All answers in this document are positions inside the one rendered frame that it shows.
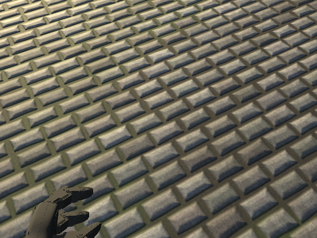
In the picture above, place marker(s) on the left robot hand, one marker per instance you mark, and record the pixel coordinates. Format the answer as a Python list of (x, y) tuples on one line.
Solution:
[(47, 222)]

